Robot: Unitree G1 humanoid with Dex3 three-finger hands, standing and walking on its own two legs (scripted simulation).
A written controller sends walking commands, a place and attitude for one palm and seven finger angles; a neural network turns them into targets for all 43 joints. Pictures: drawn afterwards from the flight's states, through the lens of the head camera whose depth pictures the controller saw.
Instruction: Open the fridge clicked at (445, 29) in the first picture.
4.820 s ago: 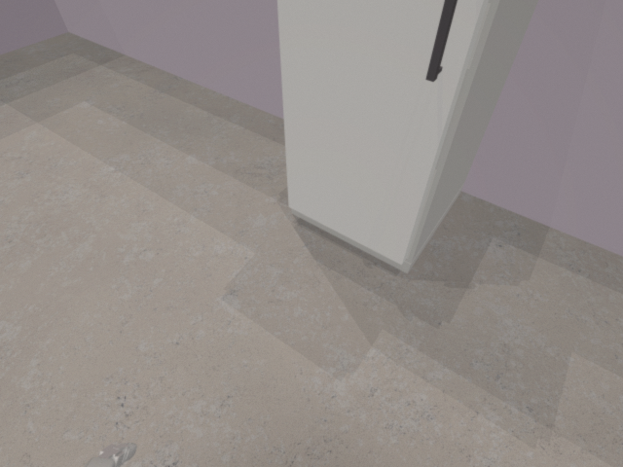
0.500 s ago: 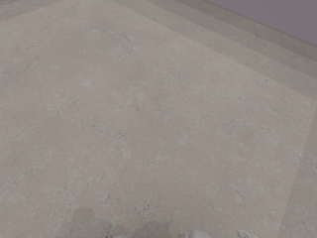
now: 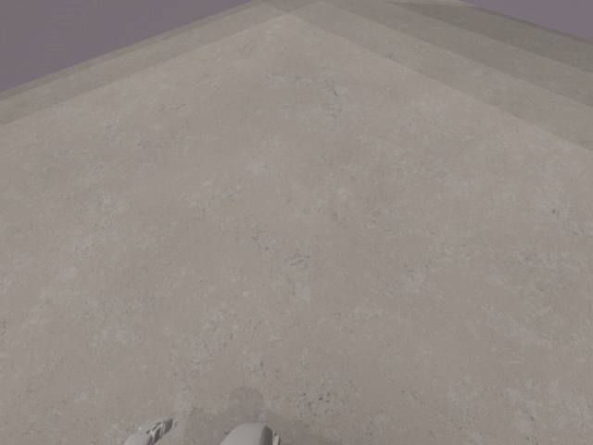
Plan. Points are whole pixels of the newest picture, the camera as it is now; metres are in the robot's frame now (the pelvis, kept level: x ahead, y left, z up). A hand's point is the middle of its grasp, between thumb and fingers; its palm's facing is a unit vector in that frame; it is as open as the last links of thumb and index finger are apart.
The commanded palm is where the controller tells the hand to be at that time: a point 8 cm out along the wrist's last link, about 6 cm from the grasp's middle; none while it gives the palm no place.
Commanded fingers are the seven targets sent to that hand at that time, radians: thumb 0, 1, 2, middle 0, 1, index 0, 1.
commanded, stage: walk to a spot facing it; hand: right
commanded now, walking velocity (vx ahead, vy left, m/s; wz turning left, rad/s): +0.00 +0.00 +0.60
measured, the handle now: out of the picture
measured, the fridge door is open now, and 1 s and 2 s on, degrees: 0 0 0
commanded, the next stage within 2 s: turn to face it in 0.66 s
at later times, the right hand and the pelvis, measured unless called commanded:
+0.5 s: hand out of the picture +0.15 -0.09 -0.14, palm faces -0.27 +0.92 -0.28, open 7.4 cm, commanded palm none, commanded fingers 0.00 -0.90 -0.90 0.20 0.30 0.20 0.30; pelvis -0.01 +0.07 +0.00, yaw +17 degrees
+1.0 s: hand (394, 438) +0.17 -0.13 -0.19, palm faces -0.30 +0.94 -0.17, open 7.4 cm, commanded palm none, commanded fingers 0.00 -0.90 -0.90 0.20 0.30 0.20 0.30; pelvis +0.13 +0.05 -0.01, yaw +22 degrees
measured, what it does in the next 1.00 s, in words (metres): walks ahead, turning left: left foot, then right foot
